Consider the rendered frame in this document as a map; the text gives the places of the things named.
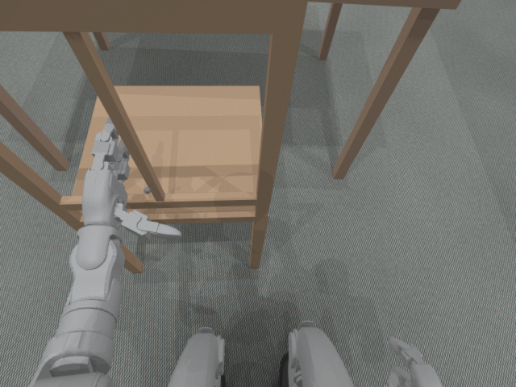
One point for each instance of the left robot thigh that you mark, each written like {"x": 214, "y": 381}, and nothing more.
{"x": 200, "y": 363}

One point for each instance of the robot right hand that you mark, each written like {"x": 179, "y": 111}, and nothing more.
{"x": 421, "y": 374}

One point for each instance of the robot left hand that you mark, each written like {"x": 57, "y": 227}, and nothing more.
{"x": 103, "y": 187}

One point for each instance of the right robot shin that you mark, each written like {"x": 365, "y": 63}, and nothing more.
{"x": 295, "y": 378}

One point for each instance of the chair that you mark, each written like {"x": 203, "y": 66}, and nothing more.
{"x": 203, "y": 151}

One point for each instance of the robot left forearm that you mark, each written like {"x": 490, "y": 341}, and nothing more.
{"x": 84, "y": 338}

